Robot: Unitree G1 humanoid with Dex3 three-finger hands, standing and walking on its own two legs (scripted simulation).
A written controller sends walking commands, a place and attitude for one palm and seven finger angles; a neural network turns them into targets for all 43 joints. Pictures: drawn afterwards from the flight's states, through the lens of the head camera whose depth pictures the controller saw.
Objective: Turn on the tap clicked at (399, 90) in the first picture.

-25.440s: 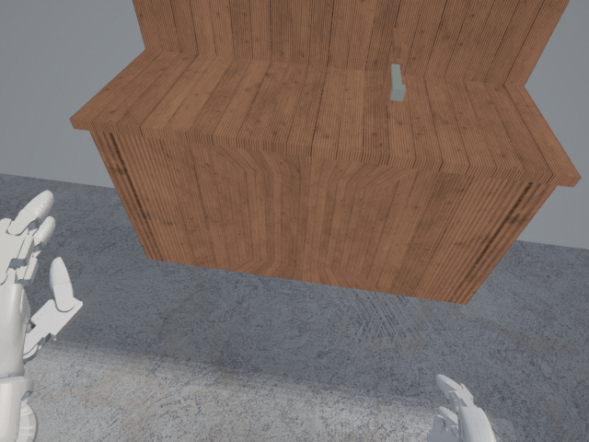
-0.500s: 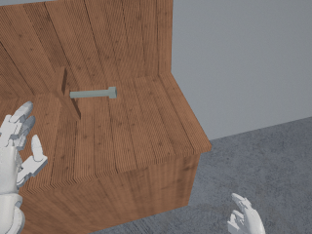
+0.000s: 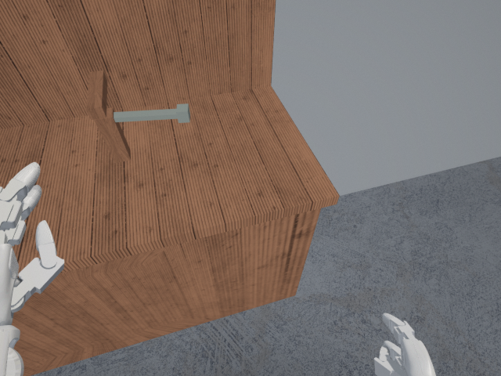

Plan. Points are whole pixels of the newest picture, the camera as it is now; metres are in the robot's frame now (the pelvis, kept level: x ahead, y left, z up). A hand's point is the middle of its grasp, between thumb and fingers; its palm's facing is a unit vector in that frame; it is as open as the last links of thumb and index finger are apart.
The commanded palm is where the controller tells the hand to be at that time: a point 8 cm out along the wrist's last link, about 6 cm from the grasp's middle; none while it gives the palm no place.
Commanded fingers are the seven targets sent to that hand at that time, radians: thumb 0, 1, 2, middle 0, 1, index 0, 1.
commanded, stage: step back with the hand held close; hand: left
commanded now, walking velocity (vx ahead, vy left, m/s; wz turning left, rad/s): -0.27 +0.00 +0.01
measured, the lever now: (183, 113) +0.59 +0.19 +0.09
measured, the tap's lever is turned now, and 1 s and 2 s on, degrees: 79 79 79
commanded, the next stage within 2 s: stop stepping back and stand still in 0.66 s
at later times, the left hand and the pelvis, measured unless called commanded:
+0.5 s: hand out of the picture +0.13 +0.26 +0.17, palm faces +0.47 -0.77 -0.43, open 7.4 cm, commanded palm +0.06 +0.29 +0.18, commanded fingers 0.00 0.90 0.90 -0.20 -0.30 -0.20 -0.30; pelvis -0.07 +0.00 -0.01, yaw +6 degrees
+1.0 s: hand out of the picture +0.08 +0.21 +0.15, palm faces +0.28 -0.87 -0.41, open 7.4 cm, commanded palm +0.02 +0.26 +0.18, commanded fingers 0.00 0.90 0.90 -0.20 -0.30 -0.20 -0.30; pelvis -0.15 -0.01 +0.00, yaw -2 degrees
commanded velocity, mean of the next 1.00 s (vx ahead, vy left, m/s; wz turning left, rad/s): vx -0.24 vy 0.01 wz -0.06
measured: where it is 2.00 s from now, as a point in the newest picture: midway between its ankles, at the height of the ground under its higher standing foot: outside the picture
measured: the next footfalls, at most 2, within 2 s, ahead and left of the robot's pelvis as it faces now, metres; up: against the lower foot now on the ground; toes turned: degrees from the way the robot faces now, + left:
right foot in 0.66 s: -0.10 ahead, -0.13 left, +0.00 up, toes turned +0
left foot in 0.94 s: -0.10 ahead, +0.09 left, +0.00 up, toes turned -1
